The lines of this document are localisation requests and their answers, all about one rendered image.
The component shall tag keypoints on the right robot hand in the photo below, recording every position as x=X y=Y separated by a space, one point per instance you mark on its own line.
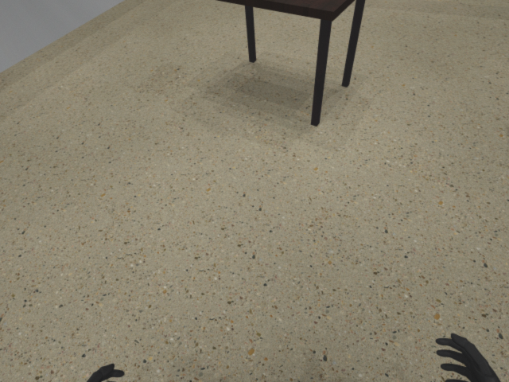
x=477 y=368

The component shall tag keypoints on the table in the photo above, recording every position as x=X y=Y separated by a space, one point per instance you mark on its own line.
x=325 y=10

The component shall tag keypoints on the left robot hand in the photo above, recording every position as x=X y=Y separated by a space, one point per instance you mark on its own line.
x=105 y=373

